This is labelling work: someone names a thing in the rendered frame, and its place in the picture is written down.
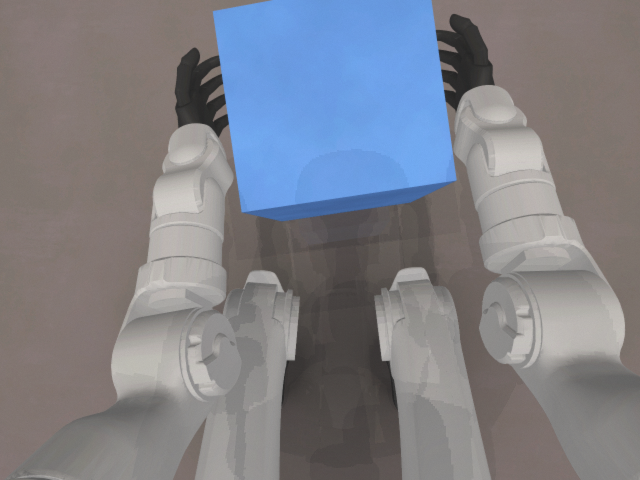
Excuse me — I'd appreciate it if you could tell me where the right robot thigh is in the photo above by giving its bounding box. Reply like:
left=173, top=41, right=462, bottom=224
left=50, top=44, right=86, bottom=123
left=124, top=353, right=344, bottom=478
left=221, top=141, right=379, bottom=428
left=374, top=279, right=491, bottom=480

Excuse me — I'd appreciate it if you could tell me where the left robot shin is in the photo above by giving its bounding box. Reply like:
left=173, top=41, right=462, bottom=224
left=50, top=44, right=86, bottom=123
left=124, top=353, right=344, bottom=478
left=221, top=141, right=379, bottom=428
left=223, top=270, right=285, bottom=375

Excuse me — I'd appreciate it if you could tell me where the robot right upper arm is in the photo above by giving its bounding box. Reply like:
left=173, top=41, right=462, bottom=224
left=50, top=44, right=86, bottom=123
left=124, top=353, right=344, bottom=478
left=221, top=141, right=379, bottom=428
left=479, top=270, right=640, bottom=480

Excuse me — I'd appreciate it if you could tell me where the robot left hand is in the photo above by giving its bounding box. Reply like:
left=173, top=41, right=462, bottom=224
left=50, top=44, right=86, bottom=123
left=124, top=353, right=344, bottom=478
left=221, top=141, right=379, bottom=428
left=175, top=48, right=229, bottom=138

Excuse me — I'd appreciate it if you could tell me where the robot right hand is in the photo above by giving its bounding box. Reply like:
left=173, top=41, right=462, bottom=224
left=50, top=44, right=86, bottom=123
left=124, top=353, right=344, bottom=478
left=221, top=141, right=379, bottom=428
left=436, top=14, right=495, bottom=111

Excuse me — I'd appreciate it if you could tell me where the robot left upper arm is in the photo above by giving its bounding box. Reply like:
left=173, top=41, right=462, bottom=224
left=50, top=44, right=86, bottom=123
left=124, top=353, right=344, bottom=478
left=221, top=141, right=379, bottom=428
left=4, top=307, right=242, bottom=480

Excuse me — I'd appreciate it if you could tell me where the carton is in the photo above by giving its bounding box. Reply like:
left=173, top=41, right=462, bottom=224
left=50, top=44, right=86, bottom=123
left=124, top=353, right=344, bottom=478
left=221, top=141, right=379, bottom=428
left=213, top=0, right=457, bottom=221

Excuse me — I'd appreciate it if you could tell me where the robot left forearm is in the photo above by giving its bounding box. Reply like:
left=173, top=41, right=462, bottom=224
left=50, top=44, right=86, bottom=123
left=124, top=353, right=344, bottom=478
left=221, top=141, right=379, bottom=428
left=111, top=123, right=234, bottom=386

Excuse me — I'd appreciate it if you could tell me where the robot right forearm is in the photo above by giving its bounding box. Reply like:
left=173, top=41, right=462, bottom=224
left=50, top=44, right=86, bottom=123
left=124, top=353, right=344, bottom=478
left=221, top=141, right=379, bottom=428
left=453, top=85, right=625, bottom=348

